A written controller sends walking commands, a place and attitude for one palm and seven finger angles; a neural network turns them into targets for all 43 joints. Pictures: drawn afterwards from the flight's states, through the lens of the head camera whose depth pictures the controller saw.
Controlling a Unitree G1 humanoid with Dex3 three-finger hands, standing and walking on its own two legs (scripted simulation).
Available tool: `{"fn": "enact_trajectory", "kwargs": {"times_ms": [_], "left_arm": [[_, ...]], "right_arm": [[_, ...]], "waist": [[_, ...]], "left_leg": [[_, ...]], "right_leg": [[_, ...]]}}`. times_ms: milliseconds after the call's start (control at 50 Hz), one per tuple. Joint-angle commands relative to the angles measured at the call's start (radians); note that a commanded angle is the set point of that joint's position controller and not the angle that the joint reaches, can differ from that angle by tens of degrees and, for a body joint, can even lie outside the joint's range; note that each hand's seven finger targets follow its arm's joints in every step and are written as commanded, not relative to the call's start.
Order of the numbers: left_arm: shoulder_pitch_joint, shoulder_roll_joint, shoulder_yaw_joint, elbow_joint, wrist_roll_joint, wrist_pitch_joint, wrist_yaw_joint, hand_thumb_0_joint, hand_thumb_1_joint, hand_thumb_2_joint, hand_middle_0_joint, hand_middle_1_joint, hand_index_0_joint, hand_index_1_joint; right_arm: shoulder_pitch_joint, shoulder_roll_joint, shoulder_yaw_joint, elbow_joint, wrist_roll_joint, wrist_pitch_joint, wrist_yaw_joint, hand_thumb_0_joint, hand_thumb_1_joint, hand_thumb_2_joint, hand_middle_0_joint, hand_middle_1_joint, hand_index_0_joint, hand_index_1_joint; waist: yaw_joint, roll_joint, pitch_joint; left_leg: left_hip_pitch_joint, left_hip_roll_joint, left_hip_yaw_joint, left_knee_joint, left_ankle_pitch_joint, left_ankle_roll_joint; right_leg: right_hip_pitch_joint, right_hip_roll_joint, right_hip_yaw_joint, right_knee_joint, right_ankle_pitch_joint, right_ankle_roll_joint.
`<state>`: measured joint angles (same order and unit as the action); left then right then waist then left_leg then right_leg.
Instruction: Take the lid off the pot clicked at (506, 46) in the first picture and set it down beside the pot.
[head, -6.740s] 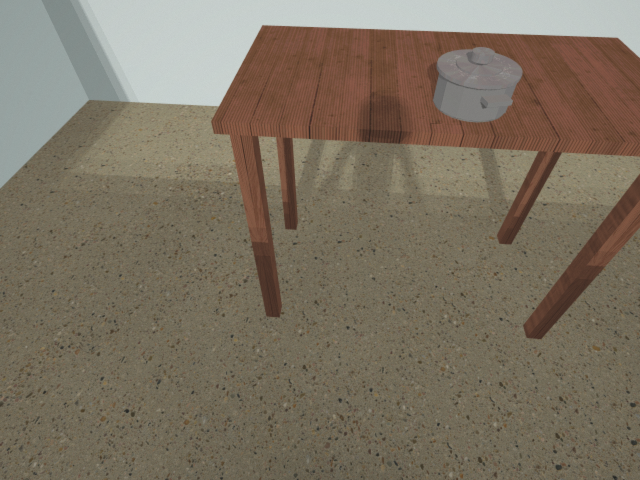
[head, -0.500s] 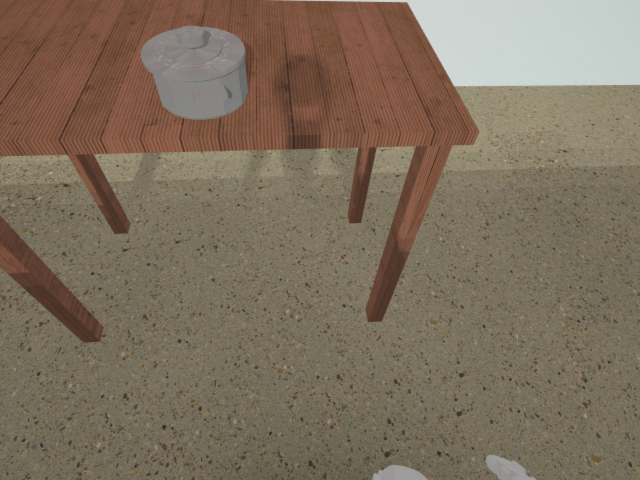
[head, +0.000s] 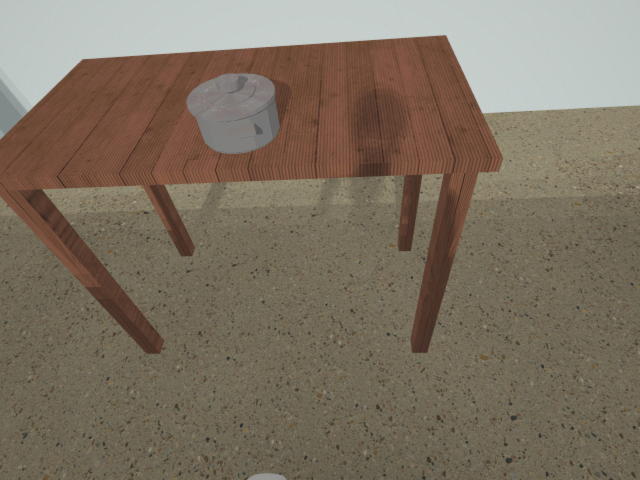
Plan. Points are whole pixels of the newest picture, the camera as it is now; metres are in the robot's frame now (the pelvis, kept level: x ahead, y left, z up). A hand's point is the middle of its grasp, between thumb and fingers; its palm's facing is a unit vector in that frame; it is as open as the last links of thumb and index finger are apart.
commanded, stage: take the last steps up to it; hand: left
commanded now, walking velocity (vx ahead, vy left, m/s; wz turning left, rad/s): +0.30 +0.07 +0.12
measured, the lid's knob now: (227, 82) +0.74 +0.21 +0.15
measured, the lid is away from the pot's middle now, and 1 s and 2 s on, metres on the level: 0.00 0.00 0.00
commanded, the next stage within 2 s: come to a stop and stand still in 0.68 s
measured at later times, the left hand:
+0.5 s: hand out of the picture +0.05 +0.27 -0.18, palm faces +0.13 -0.98 -0.16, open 7.4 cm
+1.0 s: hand (214, 352) +0.36 +0.23 -0.16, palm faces +0.03 -0.97 -0.25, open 7.3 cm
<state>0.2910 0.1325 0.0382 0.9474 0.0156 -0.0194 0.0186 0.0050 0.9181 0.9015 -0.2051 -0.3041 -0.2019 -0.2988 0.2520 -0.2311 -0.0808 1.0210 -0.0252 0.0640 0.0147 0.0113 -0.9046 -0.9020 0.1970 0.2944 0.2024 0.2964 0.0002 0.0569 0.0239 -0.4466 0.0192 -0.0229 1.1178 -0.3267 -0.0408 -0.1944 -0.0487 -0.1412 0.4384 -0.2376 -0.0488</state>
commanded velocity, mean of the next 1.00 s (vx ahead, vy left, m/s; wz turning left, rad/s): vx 0.11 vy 0.03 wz -0.01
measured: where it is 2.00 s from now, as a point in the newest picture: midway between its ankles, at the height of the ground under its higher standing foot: outside the picture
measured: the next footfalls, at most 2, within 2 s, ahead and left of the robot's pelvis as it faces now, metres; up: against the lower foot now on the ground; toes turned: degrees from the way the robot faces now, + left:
left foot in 0.34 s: +0.10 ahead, +0.17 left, +0.00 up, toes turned +8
right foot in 0.82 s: +0.38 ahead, -0.01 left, +0.00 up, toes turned -5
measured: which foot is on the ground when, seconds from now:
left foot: up 0.00-0.32, down 0.34-0.82, up 0.84-1.00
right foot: down 0.00-0.34, up 0.36-0.80, down 0.82-1.00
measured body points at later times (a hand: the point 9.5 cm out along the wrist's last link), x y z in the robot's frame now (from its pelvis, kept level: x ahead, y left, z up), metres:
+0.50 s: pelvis +0.10 +0.09 +0.00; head +0.11 +0.11 +0.45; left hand +0.05 +0.32 -0.17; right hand +0.14 -0.14 -0.15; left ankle +0.06 +0.17 -0.75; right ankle +0.09 -0.04 -0.66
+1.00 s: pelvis +0.26 +0.06 -0.01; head +0.30 +0.02 +0.43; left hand +0.35 +0.28 -0.15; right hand +0.24 -0.16 -0.19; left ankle +0.19 +0.21 -0.66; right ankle +0.34 +0.00 -0.75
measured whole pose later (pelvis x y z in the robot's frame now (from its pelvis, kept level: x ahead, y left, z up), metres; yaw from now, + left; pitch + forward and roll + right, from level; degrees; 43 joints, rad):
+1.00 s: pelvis +0.26 +0.06 -0.01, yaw +1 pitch +0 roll +2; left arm 0.15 0.12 0.03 0.97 0.01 -0.02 0.04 0.00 0.92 0.90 -0.20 -0.30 -0.20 -0.30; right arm 0.30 -0.15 -0.05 1.08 0.00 0.03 -0.04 0.01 -0.90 -0.90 0.20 0.29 0.20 0.30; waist -0.04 0.05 0.08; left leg -0.40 0.01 0.00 1.12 -0.51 -0.03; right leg -0.37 -0.01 -0.12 0.55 -0.18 -0.10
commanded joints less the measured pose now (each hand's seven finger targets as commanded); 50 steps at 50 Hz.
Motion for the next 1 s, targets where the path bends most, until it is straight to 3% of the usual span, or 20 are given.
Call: {"fn": "enact_trajectory", "kwargs": {"times_ms": [0,200,260,280,300,320,340,400,460,520,620,680,740,780,800,820,840,880,920,980], "left_arm": [[0.146,0.178,0.044,0.008,0.009,-0.039,0.009,0.0,0.9,0.9,-0.2,-0.3,-0.2,-0.3],[0.156,0.202,0.049,0.094,0.018,-0.039,-0.003,0.0,0.9,0.9,-0.2,-0.3,-0.2,-0.3],[0.117,0.192,0.05,0.107,0.011,-0.026,-0.006,0.0,0.9,0.9,-0.2,-0.3,-0.2,-0.3],[0.119,0.158,0.041,0.105,0.01,-0.022,-0.011,0.0,0.9,0.9,-0.2,-0.3,-0.2,-0.3],[0.111,0.095,0.03,0.086,0.004,-0.02,-0.018,0.0,0.9,0.9,-0.2,-0.3,-0.2,-0.3],[0.076,0.071,0.02,0.047,0.007,-0.025,-0.02,0.0,0.9,0.9,-0.2,-0.3,-0.2,-0.3],[0.046,0.093,0.022,0.024,0.011,-0.022,-0.014,0.0,0.9,0.9,-0.2,-0.3,-0.2,-0.3],[0.05,0.093,0.031,0.07,0.014,-0.02,-0.03,0.0,0.9,0.9,-0.2,-0.3,-0.2,-0.3],[0.096,0.072,0.032,0.089,0.01,-0.008,-0.03,0.0,0.9,0.9,-0.2,-0.3,-0.2,-0.3],[0.058,0.076,0.034,0.07,0.009,0.003,-0.028,0.0,0.9,0.9,-0.2,-0.3,-0.2,-0.3],[-0.109,0.074,0.026,0.003,0.002,0.003,-0.032,0.0,0.9,0.9,-0.2,-0.3,-0.2,-0.3],[-0.182,0.064,0.02,-0.035,0.0,-0.003,-0.032,0.0,0.9,0.9,-0.2,-0.3,-0.2,-0.3],[-0.087,0.093,0.025,-0.02,-0.001,-0.013,-0.026,0.0,0.9,0.9,-0.2,-0.3,-0.2,-0.3],[0.153,0.14,0.04,0.056,0.007,-0.031,-0.016,0.0,0.9,0.9,-0.2,-0.3,-0.2,-0.3],[0.231,0.224,0.059,0.076,0.011,-0.045,0.001,0.0,0.9,0.9,-0.2,-0.3,-0.2,-0.3],[0.242,0.253,0.054,0.08,-0.01,-0.043,0.005,0.0,0.9,0.9,-0.2,-0.3,-0.2,-0.3],[0.169,0.257,0.049,0.048,-0.012,-0.04,0.012,0.0,0.9,0.9,-0.2,-0.3,-0.2,-0.3],[-0.004,0.191,0.031,0.007,-0.006,-0.017,0.028,0.0,0.9,0.9,-0.2,-0.3,-0.2,-0.3],[-0.068,0.167,0.027,-0.009,-0.001,-0.009,0.035,0.0,0.9,0.9,-0.2,-0.3,-0.2,-0.3],[-0.067,0.181,0.042,-0.023,0.001,0.003,0.033,0.0,0.9,0.9,-0.2,-0.3,-0.2,-0.3]], "right_arm": [[-0.091,-0.035,0.0,-0.083,-0.007,-0.039,0.011,0.0,-0.9,-0.9,0.2,0.3,0.2,0.3],[-0.105,0.01,0.02,-0.089,0.005,-0.076,0.022,0.0,-0.9,-0.9,0.2,0.3,0.2,0.3],[0.03,0.002,0.02,-0.045,0.006,-0.093,0.01,0.0,-0.9,-0.9,0.2,0.3,0.2,0.3],[0.113,-0.035,0.013,-0.021,0.006,-0.102,-0.003,0.0,-0.9,-0.9,0.2,0.3,0.2,0.3],[0.231,-0.124,-0.01,0.009,-0.005,-0.11,-0.017,0.0,-0.9,-0.9,0.2,0.3,0.2,0.3],[0.328,-0.184,-0.018,0.026,-0.006,-0.108,-0.03,0.0,-0.9,-0.9,0.2,0.3,0.2,0.3],[0.291,-0.188,-0.014,0.018,-0.002,-0.103,-0.035,0.0,-0.9,-0.9,0.2,0.3,0.2,0.3],[0.122,-0.04,0.027,-0.02,0.007,-0.126,-0.039,0.0,-0.9,-0.9,0.2,0.3,0.2,0.3],[0.143,-0.014,0.036,-0.007,0.017,-0.156,-0.047,0.0,-0.9,-0.9,0.2,0.3,0.2,0.3],[0.179,-0.015,0.042,0.019,0.019,-0.16,-0.053,0.0,-0.9,-0.9,0.2,0.3,0.2,0.3],[0.238,-0.021,0.044,0.053,0.009,-0.157,-0.061,0.0,-0.9,-0.9,0.2,0.3,0.2,0.3],[0.259,-0.027,0.046,0.069,0.002,-0.149,-0.063,0.0,-0.9,-0.9,0.2,0.3,0.2,0.3],[0.238,-0.054,0.038,0.071,0.003,-0.138,-0.063,0.0,-0.9,-0.9,0.2,0.3,0.2,0.3],[0.2,-0.058,0.035,0.063,0.017,-0.132,-0.058,0.0,-0.9,-0.9,0.2,0.3,0.2,0.3],[0.265,-0.003,0.036,0.059,0.032,-0.132,-0.054,0.0,-0.9,-0.9,0.2,0.3,0.2,0.3],[0.289,0.013,0.036,0.056,0.04,-0.121,-0.063,0.0,-0.9,-0.9,0.2,0.3,0.2,0.3],[0.257,0.016,0.036,0.042,0.041,-0.102,-0.067,0.0,-0.9,-0.9,0.2,0.3,0.2,0.3],[0.197,0.036,0.034,0.043,0.029,-0.065,-0.061,0.0,-0.9,-0.9,0.2,0.3,0.2,0.3],[0.196,0.053,0.032,0.05,0.021,-0.028,-0.054,0.0,-0.9,-0.9,0.2,0.3,0.2,0.3],[0.159,0.03,0.017,0.022,0.01,-0.001,-0.042,0.0,-0.9,-0.9,0.2,0.3,0.2,0.3]], "waist": [[0.063,-0.185,0.035],[0.051,-0.225,0.065],[-0.02,-0.17,0.056],[-0.052,-0.054,0.03],[-0.103,0.197,0.017],[-0.118,0.246,0.026],[-0.1,0.202,0.025],[-0.012,0.033,0.13],[0.022,0.022,0.087],[0.022,0.058,0.068],[-0.013,0.031,0.102],[-0.034,0.041,0.11],[0.012,0.034,0.047],[0.116,-0.016,-0.067],[0.116,-0.173,-0.184],[0.079,-0.157,-0.232],[0.063,-0.147,-0.254],[0.012,-0.095,-0.076],[-0.024,-0.09,-0.056],[-0.013,-0.154,-0.054]], "left_leg": [[-0.179,0.056,0.008,-0.064,0.04,-0.003],[0.055,0.037,0.102,-0.452,-0.014,0.044],[0.339,-0.003,0.166,-0.628,0.046,0.047],[0.475,0.021,0.122,-0.692,-0.021,0.052],[0.557,0.226,-0.194,-0.835,-0.222,0.11],[0.564,0.377,-0.431,-0.959,-0.217,0.186],[0.504,0.404,-0.482,-0.978,-0.296,0.229],[0.332,0.277,-0.202,-0.988,-0.02,0.186],[0.364,0.225,-0.047,-0.955,0.431,0.167],[0.438,0.217,0.015,-0.913,0.675,0.159],[0.502,0.238,0.026,-0.882,0.79,0.18],[0.5,0.239,0.048,-0.841,0.859,0.179],[0.462,0.246,0.046,-0.691,0.986,0.168],[0.326,0.166,0.088,-0.41,0.823,0.114],[0.089,0.032,0.132,-0.12,0.346,0.058],[0.071,-0.042,0.076,0.099,-0.3,0.032],[0.109,-0.013,-0.027,0.121,-0.309,0.04],[0.093,0.03,-0.042,0.107,-0.217,0.033],[0.107,0.028,-0.03,0.048,-0.165,0.015],[0.056,0.003,-0.015,0.069,-0.111,-0.007]], "right_leg": [[0.145,-0.271,0.276,-0.276,-0.129,-0.066],[0.006,-0.275,0.194,-0.296,-0.232,-0.093],[-0.164,-0.209,0.111,-0.187,-0.323,-0.055],[-0.244,-0.166,0.076,-0.047,-0.302,-0.031],[-0.389,-0.059,-0.015,0.264,-0.273,0.017],[-0.516,0.003,0.003,0.517,-0.324,0.031],[-0.553,-0.029,0.084,0.655,-0.312,0.015],[-0.506,-0.087,0.127,0.723,-0.053,0.031],[-0.463,-0.067,0.112,0.711,0.024,0.058],[-0.513,-0.049,0.097,0.694,0.05,0.065],[-0.537,-0.042,0.064,0.49,0.075,0.052],[-0.447,-0.018,0.038,0.329,0.056,0.023],[-0.207,0.03,0.021,0.204,0.036,-0.014],[0.138,0.029,0.035,0.081,0.259,-0.024],[0.387,-0.229,0.352,0.103,0.715,-0.133],[0.341,-0.426,0.501,0.018,1.101,-0.256],[0.217,-0.432,0.522,-0.038,0.992,-0.269],[-0.037,-0.346,0.401,-0.082,0.723,-0.224],[-0.13,-0.28,0.276,-0.097,0.633,-0.168],[-0.158,-0.256,0.261,-0.121,0.505,-0.146]]}}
